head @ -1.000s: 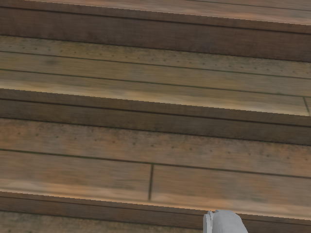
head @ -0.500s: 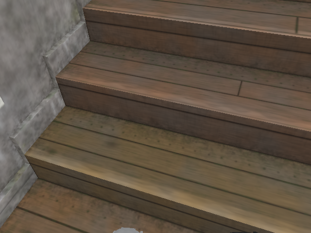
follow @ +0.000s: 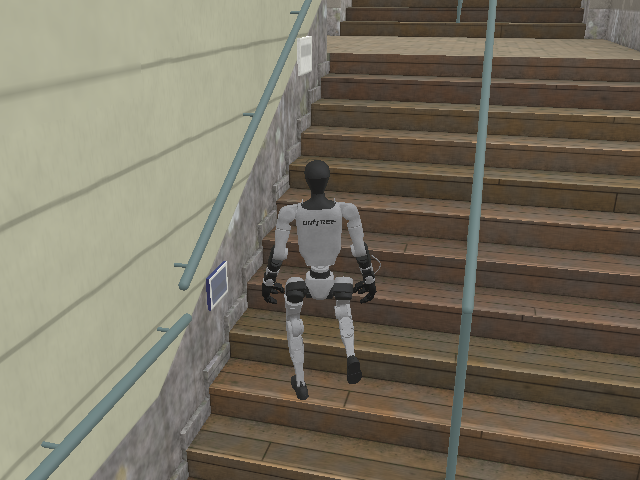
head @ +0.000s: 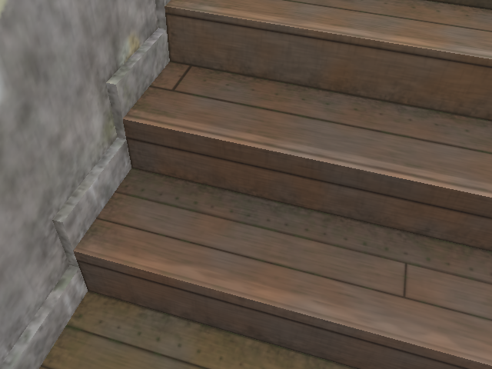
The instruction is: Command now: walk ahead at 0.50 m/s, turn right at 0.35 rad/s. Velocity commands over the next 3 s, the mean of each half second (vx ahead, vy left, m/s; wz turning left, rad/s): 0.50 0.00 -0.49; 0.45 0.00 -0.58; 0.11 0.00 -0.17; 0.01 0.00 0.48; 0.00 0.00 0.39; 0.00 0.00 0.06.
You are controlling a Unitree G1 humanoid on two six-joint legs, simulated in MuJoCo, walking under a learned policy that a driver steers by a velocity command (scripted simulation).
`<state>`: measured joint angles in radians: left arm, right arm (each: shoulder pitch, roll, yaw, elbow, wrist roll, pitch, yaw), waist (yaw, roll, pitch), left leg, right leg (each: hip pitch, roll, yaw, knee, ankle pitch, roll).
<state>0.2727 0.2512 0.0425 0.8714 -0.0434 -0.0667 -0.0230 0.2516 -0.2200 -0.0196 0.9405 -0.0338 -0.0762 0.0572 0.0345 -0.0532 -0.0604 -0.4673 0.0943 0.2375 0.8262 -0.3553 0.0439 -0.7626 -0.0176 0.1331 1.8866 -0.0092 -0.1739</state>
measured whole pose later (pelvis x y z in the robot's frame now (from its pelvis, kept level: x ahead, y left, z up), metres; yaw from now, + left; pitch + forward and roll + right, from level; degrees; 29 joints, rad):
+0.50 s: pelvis +0.27 -0.04 +0.12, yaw -14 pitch +2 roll +0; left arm 0.16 0.24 0.02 0.76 0.01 -0.03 -0.03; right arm 0.31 -0.25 -0.02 0.91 -0.01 -0.10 0.02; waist 0.01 -0.01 -0.08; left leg -0.43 0.07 -0.06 1.50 -0.09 0.06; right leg -0.69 0.07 -0.17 1.11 -0.47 -0.17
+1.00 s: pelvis +0.55 -0.09 +0.28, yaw -35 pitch +3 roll +3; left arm 0.34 0.19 0.03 0.93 0.01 -0.05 -0.02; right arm 0.08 -0.19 0.00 0.67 -0.05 -0.07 -0.04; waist -0.03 -0.02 -0.03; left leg -0.75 0.04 0.17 1.08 -0.39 0.06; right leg -0.39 0.17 0.26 1.39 -0.21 -0.06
